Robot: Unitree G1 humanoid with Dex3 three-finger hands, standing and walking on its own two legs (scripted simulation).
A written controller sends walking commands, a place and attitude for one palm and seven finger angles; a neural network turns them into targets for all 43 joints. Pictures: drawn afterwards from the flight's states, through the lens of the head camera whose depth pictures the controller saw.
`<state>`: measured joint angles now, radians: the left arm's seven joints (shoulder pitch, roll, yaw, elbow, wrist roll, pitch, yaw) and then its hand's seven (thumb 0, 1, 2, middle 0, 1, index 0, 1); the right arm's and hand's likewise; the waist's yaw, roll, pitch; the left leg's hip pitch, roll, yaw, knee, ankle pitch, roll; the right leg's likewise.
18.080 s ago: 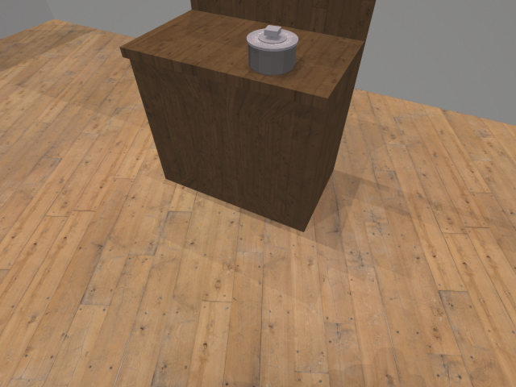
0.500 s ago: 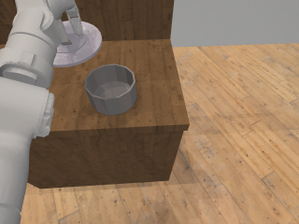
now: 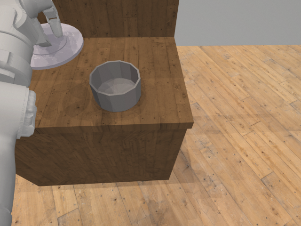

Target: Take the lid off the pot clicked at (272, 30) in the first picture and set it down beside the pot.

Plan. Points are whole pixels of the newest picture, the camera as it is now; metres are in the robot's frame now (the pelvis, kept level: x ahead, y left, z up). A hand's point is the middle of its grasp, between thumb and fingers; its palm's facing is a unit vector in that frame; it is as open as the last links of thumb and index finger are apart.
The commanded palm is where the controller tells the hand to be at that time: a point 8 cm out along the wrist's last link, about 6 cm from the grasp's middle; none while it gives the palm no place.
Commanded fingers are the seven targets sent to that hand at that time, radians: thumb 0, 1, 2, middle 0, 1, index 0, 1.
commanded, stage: move the lid sideways beside the pot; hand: left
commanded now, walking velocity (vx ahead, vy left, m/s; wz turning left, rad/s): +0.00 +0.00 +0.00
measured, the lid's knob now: (42, 34) +0.54 +0.22 +0.22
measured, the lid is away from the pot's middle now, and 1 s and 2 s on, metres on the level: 0.15 0.24 0.24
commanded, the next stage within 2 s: lower the lid onto the table in 0.94 s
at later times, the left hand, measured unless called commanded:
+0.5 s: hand (12, 34) +0.51 +0.27 +0.24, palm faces -0.32 -0.13 -0.94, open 6.5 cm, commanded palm +0.54 +0.27 +0.32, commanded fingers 0.00 0.64 0.98 -0.71 -1.08 -0.89 -1.15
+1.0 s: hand (0, 33) +0.51 +0.29 +0.24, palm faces -0.31 -0.12 -0.94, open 6.5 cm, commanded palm +0.54 +0.29 +0.32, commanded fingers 0.00 0.64 0.98 -0.71 -1.08 -0.89 -1.15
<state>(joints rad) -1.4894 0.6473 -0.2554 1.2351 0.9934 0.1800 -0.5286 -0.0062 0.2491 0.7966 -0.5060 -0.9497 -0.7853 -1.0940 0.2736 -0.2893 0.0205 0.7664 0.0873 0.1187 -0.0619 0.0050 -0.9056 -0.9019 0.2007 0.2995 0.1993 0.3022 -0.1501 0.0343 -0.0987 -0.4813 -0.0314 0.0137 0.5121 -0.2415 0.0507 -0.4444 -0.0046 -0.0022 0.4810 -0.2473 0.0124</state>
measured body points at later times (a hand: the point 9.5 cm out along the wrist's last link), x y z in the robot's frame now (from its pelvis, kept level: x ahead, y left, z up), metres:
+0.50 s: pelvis +0.01 +0.01 +0.00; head +0.08 +0.01 +0.44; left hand +0.53 +0.27 +0.29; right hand +0.01 -0.27 -0.13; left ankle +0.00 +0.09 -0.73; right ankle -0.02 -0.13 -0.73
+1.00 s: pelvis +0.01 +0.01 +0.00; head +0.08 +0.01 +0.44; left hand +0.52 +0.29 +0.30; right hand +0.03 -0.28 -0.13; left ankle +0.00 +0.09 -0.73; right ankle -0.02 -0.13 -0.73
